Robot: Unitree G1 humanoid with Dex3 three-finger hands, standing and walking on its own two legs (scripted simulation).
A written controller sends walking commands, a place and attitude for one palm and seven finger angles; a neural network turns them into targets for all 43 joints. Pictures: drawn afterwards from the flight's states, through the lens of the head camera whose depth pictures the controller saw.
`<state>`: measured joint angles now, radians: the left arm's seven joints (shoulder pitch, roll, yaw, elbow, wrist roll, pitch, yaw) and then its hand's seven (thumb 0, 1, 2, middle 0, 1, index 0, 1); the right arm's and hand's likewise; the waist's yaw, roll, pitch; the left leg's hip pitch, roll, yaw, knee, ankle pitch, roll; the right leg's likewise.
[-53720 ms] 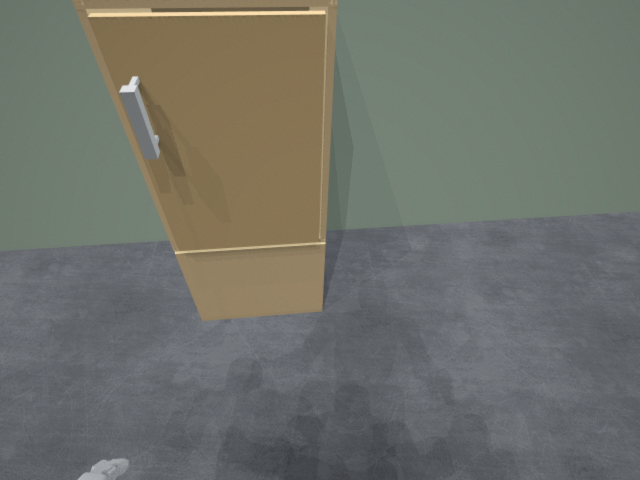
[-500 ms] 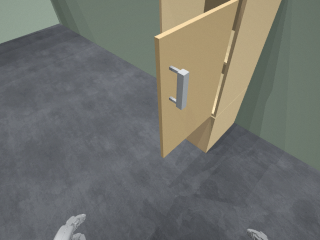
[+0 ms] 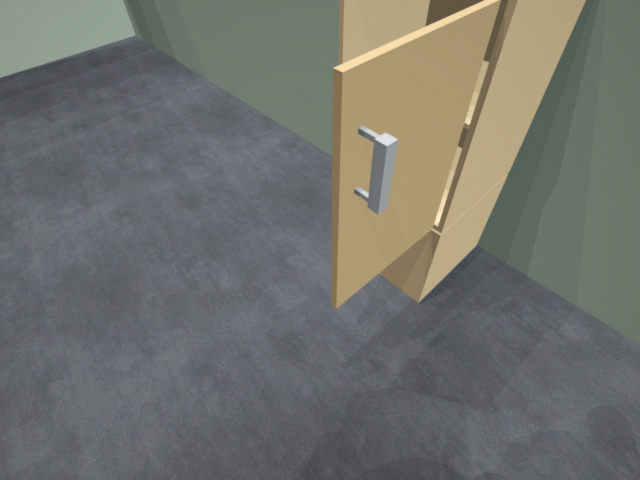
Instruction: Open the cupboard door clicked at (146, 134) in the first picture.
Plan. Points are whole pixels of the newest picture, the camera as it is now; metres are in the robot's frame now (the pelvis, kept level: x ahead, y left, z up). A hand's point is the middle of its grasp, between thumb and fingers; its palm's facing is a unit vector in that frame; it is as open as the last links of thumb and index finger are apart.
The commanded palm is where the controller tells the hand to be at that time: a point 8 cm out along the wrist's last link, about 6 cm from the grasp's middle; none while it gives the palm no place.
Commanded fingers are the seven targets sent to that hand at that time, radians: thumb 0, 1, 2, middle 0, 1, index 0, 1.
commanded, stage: let the arm hang, fingers relaxed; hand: left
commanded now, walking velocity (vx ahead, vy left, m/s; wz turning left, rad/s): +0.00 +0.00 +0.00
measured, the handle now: (371, 170) +0.57 -0.05 +0.07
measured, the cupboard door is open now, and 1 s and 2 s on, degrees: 89 89 89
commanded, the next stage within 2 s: look to check the result in 0.38 s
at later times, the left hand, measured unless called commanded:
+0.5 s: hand out of the picture +0.01 +0.15 -0.17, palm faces +0.07 -0.98 -0.18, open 7.3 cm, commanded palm none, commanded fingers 0.00 0.90 0.90 -0.20 -0.30 -0.20 -0.30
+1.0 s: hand out of the picture +0.02 +0.13 -0.17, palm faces +0.08 -0.98 -0.18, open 7.3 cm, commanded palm none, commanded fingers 0.00 0.90 0.90 -0.20 -0.30 -0.20 -0.30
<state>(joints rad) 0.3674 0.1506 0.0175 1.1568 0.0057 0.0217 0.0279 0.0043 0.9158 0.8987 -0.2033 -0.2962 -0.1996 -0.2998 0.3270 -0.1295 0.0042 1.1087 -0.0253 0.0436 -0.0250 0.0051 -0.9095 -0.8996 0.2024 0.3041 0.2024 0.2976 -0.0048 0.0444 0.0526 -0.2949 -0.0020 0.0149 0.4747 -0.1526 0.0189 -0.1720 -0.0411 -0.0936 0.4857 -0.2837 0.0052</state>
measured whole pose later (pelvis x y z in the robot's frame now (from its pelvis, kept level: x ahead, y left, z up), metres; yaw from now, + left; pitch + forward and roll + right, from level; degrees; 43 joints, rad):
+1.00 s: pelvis +0.05 -0.03 +0.00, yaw +1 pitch -1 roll +0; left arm 0.29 0.11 0.02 1.15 0.00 -0.01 0.04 0.00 0.91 0.90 -0.20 -0.30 -0.20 -0.30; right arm 0.25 -0.15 0.01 1.15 -0.02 0.02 -0.05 0.01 -0.92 -0.90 0.20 0.30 0.20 0.30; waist 0.00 0.01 0.06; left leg -0.21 0.01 -0.01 0.44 -0.20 -0.02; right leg -0.07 -0.02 -0.12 0.41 -0.32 -0.02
